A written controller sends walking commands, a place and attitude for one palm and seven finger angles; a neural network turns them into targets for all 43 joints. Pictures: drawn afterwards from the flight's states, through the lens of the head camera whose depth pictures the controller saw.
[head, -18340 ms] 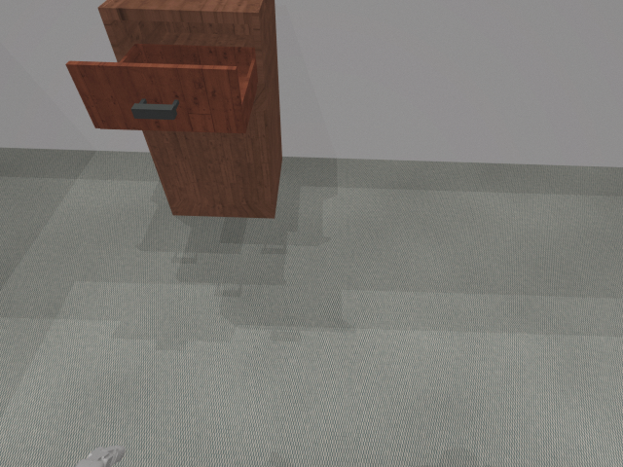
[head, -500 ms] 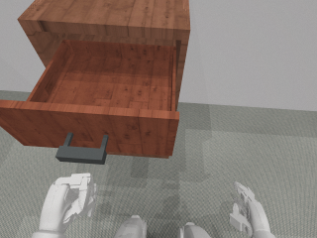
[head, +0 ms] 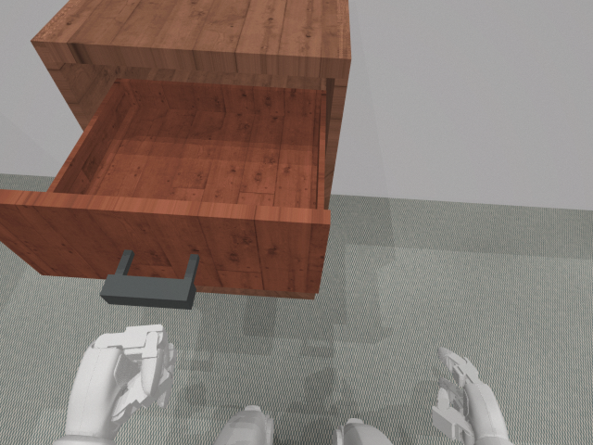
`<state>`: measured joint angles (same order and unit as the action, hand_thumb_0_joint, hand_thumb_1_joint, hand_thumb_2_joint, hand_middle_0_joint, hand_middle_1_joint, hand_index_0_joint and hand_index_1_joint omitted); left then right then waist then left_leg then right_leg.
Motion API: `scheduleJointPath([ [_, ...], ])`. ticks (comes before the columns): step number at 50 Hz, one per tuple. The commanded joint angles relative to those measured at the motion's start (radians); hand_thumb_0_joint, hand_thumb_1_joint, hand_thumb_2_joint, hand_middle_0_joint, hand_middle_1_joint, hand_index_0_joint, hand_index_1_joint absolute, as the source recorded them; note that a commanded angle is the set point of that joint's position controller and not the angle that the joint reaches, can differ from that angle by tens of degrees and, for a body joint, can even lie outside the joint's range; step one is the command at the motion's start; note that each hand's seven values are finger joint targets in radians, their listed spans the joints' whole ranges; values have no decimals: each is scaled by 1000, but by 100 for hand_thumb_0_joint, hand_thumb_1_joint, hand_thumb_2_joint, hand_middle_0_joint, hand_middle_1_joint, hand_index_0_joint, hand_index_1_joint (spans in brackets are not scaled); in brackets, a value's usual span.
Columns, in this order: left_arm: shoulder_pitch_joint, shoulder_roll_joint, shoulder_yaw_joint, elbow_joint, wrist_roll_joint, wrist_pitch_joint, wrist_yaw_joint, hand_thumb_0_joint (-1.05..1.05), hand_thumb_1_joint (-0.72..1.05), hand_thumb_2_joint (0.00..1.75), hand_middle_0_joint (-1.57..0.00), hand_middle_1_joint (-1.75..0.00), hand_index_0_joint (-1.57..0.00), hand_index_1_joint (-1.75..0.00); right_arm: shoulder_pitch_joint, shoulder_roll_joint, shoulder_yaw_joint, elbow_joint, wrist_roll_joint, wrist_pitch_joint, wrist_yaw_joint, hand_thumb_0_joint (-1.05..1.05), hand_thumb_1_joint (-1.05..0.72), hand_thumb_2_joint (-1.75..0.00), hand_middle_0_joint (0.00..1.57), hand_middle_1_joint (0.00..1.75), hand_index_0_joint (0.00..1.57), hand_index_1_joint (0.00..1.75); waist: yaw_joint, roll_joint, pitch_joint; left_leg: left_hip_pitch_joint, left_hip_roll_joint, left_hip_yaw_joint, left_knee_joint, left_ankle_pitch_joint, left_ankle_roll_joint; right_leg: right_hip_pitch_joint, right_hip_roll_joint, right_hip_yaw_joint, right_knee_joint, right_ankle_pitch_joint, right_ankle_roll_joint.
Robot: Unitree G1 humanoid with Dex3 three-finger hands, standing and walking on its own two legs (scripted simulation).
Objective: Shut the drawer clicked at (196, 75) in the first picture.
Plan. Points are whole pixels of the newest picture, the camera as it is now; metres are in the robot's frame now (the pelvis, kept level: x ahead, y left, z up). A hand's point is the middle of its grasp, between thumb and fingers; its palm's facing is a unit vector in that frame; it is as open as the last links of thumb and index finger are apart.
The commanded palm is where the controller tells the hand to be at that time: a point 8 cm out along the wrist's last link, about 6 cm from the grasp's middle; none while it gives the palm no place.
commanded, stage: push the drawer shut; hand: left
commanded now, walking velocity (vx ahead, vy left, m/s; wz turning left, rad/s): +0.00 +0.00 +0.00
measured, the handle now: (155, 275) +0.31 +0.20 +0.06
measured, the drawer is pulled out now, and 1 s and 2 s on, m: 0.27 0.20 0.07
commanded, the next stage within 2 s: none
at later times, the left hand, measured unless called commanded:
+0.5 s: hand (176, 341) +0.24 +0.15 +0.05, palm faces -0.04 -1.00 -0.07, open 3.0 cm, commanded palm +0.24 +0.21 +0.06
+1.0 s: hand (185, 286) +0.30 +0.16 +0.05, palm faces -0.06 -1.00 -0.05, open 3.0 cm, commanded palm +0.30 +0.21 +0.06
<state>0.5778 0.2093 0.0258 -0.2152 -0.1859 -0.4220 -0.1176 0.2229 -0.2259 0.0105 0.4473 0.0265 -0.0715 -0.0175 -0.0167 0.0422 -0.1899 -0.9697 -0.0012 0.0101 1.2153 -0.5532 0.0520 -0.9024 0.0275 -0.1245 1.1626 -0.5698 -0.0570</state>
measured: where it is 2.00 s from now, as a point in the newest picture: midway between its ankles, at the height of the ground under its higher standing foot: outside the picture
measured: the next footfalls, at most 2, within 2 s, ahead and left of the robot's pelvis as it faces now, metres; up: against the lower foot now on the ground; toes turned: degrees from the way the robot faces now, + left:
none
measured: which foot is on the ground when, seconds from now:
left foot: down 0.00-1.00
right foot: down 0.00-1.00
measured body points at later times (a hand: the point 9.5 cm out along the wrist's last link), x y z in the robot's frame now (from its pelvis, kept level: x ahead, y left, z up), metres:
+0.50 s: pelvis +0.00 -0.01 +0.00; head +0.08 +0.00 +0.45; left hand +0.23 +0.21 +0.06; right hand +0.18 -0.25 -0.08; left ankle +0.02 +0.08 -0.64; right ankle +0.00 -0.09 -0.64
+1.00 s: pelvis -0.01 +0.00 +0.01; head +0.07 +0.01 +0.46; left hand +0.30 +0.21 +0.06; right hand +0.14 -0.24 -0.08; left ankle +0.02 +0.08 -0.64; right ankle +0.00 -0.09 -0.64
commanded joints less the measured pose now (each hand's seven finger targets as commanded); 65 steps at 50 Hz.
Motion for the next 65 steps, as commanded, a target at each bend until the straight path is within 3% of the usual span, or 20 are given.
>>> scheduleJointPath([
  [1, -75, 71, 35, -149, -13, -38, -12, 0, 90, 90, -140, -160, -140, -160, -38, -137, -50, -157, 3, -60, -17, 0, -90, -90, 20, 30, 20, 30, -37, -16, -128, 133, 9, -80, -176, 194, -16, 84, -2, 93, -192, 159, 26],
  [3, -117, 94, 61, -144, -18, -33, -9, 0, 90, 90, -140, -160, -140, -160, -35, -139, -49, -152, 2, -63, -22, 0, -90, -90, 20, 30, 20, 30, -34, -33, -146, 132, 9, -78, -171, 204, -13, 104, -1, 100, -196, 169, 26],
  [6, -114, 118, 110, -155, -35, -32, -6, 0, 90, 90, -140, -160, -140, -160, -30, -135, -50, -154, 3, -62, -21, 0, -90, -90, 20, 30, 20, 30, -9, -7, -214, 156, 5, -60, -173, 260, -15, 168, -7, 113, -198, 242, 28],
  [9, -152, 113, 108, -153, -34, -31, 6, 0, 90, 90, -140, -160, -140, -160, -26, -133, -46, -143, 2, -63, -17, 0, -90, -90, 20, 30, 20, 30, -9, 36, -218, 191, 5, -62, -186, 310, -18, 172, -5, 101, -190, 296, 25],
  [13, -138, 92, 86, -86, -33, -6, 1, 0, 90, 90, -140, -160, -140, -160, -22, -141, -49, -133, 3, -61, -10, 0, -90, -90, 20, 30, 20, 30, -21, 3, -199, 190, 7, -64, -193, 335, -17, 184, -6, 96, -202, 338, 30],
  [16, -243, 89, 65, -89, -33, -16, -7, 0, 90, 90, -140, -160, -140, -160, -14, -150, -46, -124, 1, -67, -13, 0, -90, -90, 20, 30, 20, 30, -50, -13, -172, 175, 8, -65, -179, 296, -14, 152, -9, 103, -206, 309, 35],
  [22, -367, 119, 91, -50, -31, -59, -14, 0, 90, 90, -140, -160, -140, -160, -11, -161, -47, -96, -4, -84, -17, 0, -90, -90, 20, 30, 20, 30, -53, -12, -195, 162, 8, -67, -165, 264, -13, 126, -10, 108, -196, 255, 32],
  [28, -551, 138, 90, 13, -35, -35, -27, 0, 90, 90, -140, -160, -140, -160, -22, -172, -39, -67, 0, -87, -27, 0, -90, -90, 20, 30, 20, 30, -70, 8, -211, 163, 8, -70, -163, 216, -7, 107, -10, 120, -216, 185, 33],
  [30, -594, 119, 74, 33, -41, -17, -32, 0, 90, 90, -140, -160, -140, -160, -25, -169, -36, -63, 3, -87, -28, 0, -90, -90, 20, 30, 20, 30, -68, 15, -226, 179, 6, -72, -178, 208, -7, 120, -12, 121, -225, 178, 34],
  [33, -649, 160, 112, 68, -46, 9, -26, 0, 90, 90, -140, -160, -140, -160, -26, -177, -33, -51, 6, -86, -31, 0, -90, -90, 20, 30, 20, 30, -61, 23, -237, 193, 6, -79, -197, 207, -8, 132, -12, 115, -234, 172, 31],
  [34, -658, 144, 104, 81, -47, 15, -29, 0, 90, 90, -140, -160, -140, -160, -27, -172, -32, -51, 6, -84, -30, 0, -90, -90, 20, 30, 20, 30, -59, 23, -255, 205, 6, -75, -201, 213, -9, 143, -12, 115, -236, 182, 32],
  [37, -718, 149, 110, 139, -51, 31, -26, 0, 90, 90, -140, -160, -140, -160, -30, -175, -28, -45, 8, -80, -29, 0, -90, -90, 20, 30, 20, 30, -62, -1, -223, 192, 6, -76, -216, 185, -11, 144, -13, 118, -255, 153, 34],
  [44, -791, 144, 125, 224, -44, 16, -6, 0, 90, 90, -140, -160, -140, -160, -17, -176, -30, -33, 3, -75, -19, 0, -90, -90, 20, 30, 20, 30, -45, 8, -226, 231, 6, -83, -248, 223, -18, 148, -11, 100, -246, 192, 27],
  [46, -840, 121, 92, 239, -34, 8, -2, 0, 90, 90, -140, -160, -140, -160, -18, -178, -31, -31, 3, -72, -14, 0, -90, -90, 20, 30, 20, 30, -58, 4, -219, 246, 9, -88, -251, 215, -19, 121, -12, 97, -244, 185, 29],
  [52, -928, 112, 79, 295, -12, -13, 18, 0, 90, 90, -140, -160, -140, -160, -1, -183, -38, -13, 0, -60, -8, 0, -90, -90, 20, 30, 20, 30, -67, -2, -230, 269, 12, -96, -256, 207, -22, 94, -13, 92, -235, 179, 29],
  [53, -959, 144, 104, 306, -9, -16, 23, 0, 90, 90, -140, -160, -140, -160, 3, -188, -38, -6, -1, -56, -9, 0, -90, -90, 20, 30, 20, 30, -70, -9, -228, 254, 10, -93, -249, 208, -18, 97, -11, 97, -235, 181, 29],
  [57, -1024, 132, 93, 343, -1, -21, 27, 0, 90, 90, -140, -160, -140, -160, 8, -188, -39, 5, -1, -48, -8, 0, -90, -90, 20, 30, 20, 30, -71, 18, -250, 279, 11, -98, -255, 207, -24, 83, -14, 95, -229, 181, 28],
  [58, -1026, 160, 119, 377, 2, -17, 32, 0, 90, 90, -140, -160, -140, -160, 15, -194, -39, 13, -1, -42, -10, 0, -90, -90, 20, 30, 20, 30, -75, -3, -235, 271, 15, -103, -255, 202, -22, 69, -10, 91, -229, 176, 28],
  [59, -1063, 145, 109, 377, -2, -18, 30, 0, 90, 90, -140, -160, -140, -160, 14, -191, -38, 16, -2, -39, -10, 0, -90, -90, 20, 30, 20, 30, -81, -10, -256, 271, 13, -101, -252, 209, -21, 81, -11, 95, -227, 185, 31],
  [65, -1161, 143, 107, 427, 5, -13, 38, 0, 90, 90, -140, -160, -140, -160, 38, -193, -41, 31, -2, -25, -7, 0, -90, -90, 20, 30, 20, 30, -79, 36, -296, 344, 19, -117, -262, 262, -33, 59, -10, 84, -219, 216, 26],
])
